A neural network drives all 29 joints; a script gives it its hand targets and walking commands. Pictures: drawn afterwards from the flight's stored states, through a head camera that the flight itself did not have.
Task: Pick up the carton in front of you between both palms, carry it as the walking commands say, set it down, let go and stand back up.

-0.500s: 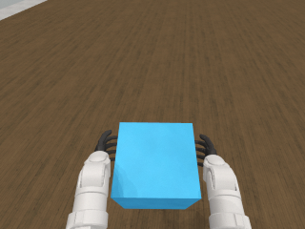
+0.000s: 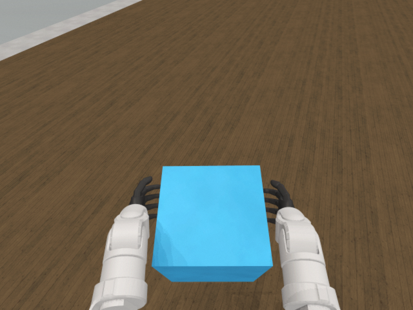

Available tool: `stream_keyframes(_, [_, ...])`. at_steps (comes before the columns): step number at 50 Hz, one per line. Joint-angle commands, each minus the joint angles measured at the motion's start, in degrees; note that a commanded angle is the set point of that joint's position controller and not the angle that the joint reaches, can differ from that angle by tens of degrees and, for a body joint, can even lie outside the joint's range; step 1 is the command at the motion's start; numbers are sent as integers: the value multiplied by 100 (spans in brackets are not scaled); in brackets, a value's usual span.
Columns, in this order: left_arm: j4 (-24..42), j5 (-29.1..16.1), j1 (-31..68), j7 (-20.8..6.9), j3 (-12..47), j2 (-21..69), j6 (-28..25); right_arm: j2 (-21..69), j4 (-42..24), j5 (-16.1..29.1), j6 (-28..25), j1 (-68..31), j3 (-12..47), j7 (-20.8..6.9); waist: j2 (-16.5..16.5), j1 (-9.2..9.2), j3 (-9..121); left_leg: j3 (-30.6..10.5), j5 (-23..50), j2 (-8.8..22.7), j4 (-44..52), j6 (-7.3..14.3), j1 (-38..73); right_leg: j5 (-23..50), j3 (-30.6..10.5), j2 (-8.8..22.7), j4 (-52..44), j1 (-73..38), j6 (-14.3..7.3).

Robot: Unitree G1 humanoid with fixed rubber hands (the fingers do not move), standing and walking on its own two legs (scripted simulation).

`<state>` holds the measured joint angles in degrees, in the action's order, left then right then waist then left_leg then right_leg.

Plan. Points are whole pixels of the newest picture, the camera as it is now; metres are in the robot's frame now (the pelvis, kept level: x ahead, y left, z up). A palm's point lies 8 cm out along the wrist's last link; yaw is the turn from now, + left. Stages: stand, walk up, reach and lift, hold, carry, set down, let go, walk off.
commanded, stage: hold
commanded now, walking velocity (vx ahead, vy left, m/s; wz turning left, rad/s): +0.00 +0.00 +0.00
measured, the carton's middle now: (211, 228) +0.32 +0.00 -0.06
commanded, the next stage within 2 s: set down in 0.36 s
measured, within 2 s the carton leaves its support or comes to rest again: neither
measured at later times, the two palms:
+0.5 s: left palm (140, 206) +0.31 +0.15 +0.05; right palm (284, 210) +0.30 -0.15 +0.04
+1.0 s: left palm (169, 234) +0.35 +0.12 -0.14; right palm (276, 239) +0.34 -0.17 -0.16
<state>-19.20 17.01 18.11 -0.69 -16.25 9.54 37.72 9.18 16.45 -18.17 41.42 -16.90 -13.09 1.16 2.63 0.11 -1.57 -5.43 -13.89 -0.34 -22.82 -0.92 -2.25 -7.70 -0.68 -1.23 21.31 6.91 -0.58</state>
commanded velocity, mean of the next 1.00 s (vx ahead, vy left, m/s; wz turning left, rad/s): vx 0.00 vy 0.00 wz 0.00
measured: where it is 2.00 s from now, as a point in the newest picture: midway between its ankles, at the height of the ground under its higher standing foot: outside the picture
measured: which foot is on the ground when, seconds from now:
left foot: down 0.00-1.00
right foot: down 0.00-1.00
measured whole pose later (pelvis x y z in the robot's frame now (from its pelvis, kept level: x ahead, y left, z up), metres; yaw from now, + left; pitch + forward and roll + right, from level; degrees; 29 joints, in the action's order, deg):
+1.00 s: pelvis -0.03 +0.01 -0.07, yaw +0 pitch +27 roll +2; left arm -28.6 14.6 31.9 8.2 -23.8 14.4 8.3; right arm 4.5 31.2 -17.8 11.5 -34.0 -23.1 -0.2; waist 3.0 1.8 -0.7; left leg -4.4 -19.9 -4.8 -50.4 -0.9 -57.2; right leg -13.1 -5.4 -1.2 48.8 62.4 1.3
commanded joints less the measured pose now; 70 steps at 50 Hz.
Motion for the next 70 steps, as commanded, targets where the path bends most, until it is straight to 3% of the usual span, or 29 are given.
stream_keyframes(1, [-118,-1361,2597,-1512,2918,5416,-98,5519,-302,1640,-326,-3000,3130,-1547,-364,-38,1371,61,290,-452,589,259,-1230,383,-383,-254,-193,-1732,153])
stream_keyframes(7, [-147,-1296,2557,-1500,2805,5393,-92,5472,-328,1675,-307,-3057,3153,-1552,-397,-77,1445,66,308,-495,588,299,-1218,568,-444,-168,-248,-1857,213])
stream_keyframes(21, [-129,-1287,2767,-1496,2804,5410,-92,5329,-188,1571,-321,-3096,2943,-1540,-314,22,1437,54,433,-509,606,223,-1152,703,-340,-231,-227,-1770,169])
stream_keyframes(25, [-610,-1075,3299,-1430,2459,5516,-242,5051,389,1259,-518,-3553,2410,-1638,-147,118,1125,37,-46,-467,521,171,-1408,51,-232,-300,-61,-1345,67])
stream_keyframes(29, [-1381,-588,3830,-1247,1677,5499,-544,4635,1204,744,-905,-4164,1503,-1705,-1,184,841,2,-386,-434,263,111,-1862,-351,-155,-365,296,-752,-58])
stream_keyframes(33, [-1791,-14,3831,-931,813,5096,-982,3931,1773,149,-1396,-4229,604,-1612,14,218,848,31,-41,-502,-136,1,-2252,-96,-110,-420,747,83,-137])
stream_keyframes(37, [-1918,299,3405,-677,368,4680,-1643,3383,1974,-162,-2010,-3880,291,-1563,-54,181,1402,77,709,-618,-600,-101,-2647,585,-72,-460,1270,804,-117])
stream_keyframes(40, [-1865,163,3292,-589,647,4791,-2216,3459,1925,-73,-2521,-3864,596,-1593,-124,167,2163,97,1228,-708,-1032,-164,-2929,1107,-65,-510,1674,1202,-77])
stream_keyframes(44, [-1683,-336,3772,-555,1630,5198,-2905,3906,1783,292,-3149,-4278,1396,-1666,-286,212,3654,179,1786,-818,-1790,-248,-3585,1892,-86,-550,2403,1518,-27])
stream_keyframes(50, [-1064,-871,4390,-535,2871,5163,-3219,4347,1342,833,-3427,-4745,2421,-1539,-537,298,6182,384,1927,-895,-2911,-292,-5213,3069,-160,-484,3546,1521,84])
stream_keyframes(52, [-984,-887,4487,-565,2952,5080,-3125,4420,1403,872,-3320,-4726,2508,-1515,-522,304,6357,438,1485,-950,-3158,-264,-5715,2688,-151,-488,3769,1875,138])
stream_keyframes(54, [-1064,-842,4592,-635,2883,5058,-2961,4488,1567,864,-3170,-4751,2471,-1518,-417,282,6179,493,909,-985,-3375,-222,-6082,1856,-102,-521,3892,2546,177])
stream_keyframes(57, [-1351,-757,4829,-772,2635,5078,-2683,4576,1865,803,-2921,-4945,2288,-1538,-314,265,5765,577,-36,-1003,-3678,-191,-6734,638,-74,-550,4040,3395,162])
stream_keyframes(60, [-1640,-734,5147,-897,2350,5101,-2463,4623,2083,750,-2712,-5278,2101,-1524,-357,285,5589,648,-623,-1041,-4002,-172,-7379,-102,-96,-557,4228,3831,154])
stream_keyframes(64, [-1906,-791,5624,-957,2079,5088,-2367,4645,2215,788,-2598,-5782,1988,-1443,-456,308,5742,726,-904,-1103,-4496,-149,-8109,-491,-140,-570,4573,4150,192])
stream_keyframes(70, [-2167,-898,6096,-843,1862,4976,-2428,4533,2343,913,-2659,-6285,1917,-1283,-581,360,6176,800,-978,-1184,-5196,-139,-8845,-444,-49,-603,5244,4673,252])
